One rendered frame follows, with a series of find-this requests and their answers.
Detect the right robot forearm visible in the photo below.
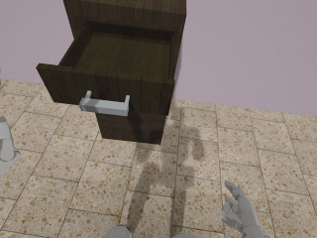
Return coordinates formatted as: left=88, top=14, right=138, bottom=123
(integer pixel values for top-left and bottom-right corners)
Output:
left=242, top=226, right=267, bottom=238

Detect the handle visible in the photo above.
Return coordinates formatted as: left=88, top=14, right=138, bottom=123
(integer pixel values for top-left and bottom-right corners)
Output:
left=79, top=90, right=130, bottom=116

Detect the cabinet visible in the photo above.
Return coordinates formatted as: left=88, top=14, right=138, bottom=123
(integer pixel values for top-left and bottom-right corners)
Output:
left=62, top=0, right=187, bottom=145

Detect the robot right hand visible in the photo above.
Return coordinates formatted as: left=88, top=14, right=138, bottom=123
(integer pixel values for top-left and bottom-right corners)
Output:
left=221, top=180, right=261, bottom=234

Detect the robot left hand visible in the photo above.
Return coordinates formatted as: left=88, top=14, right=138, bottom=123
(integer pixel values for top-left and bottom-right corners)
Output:
left=0, top=68, right=21, bottom=177

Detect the left robot thigh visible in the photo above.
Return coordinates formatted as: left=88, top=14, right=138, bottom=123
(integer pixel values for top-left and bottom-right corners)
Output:
left=103, top=226, right=133, bottom=238

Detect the drawer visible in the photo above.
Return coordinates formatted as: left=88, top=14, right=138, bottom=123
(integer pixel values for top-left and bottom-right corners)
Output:
left=36, top=20, right=175, bottom=116

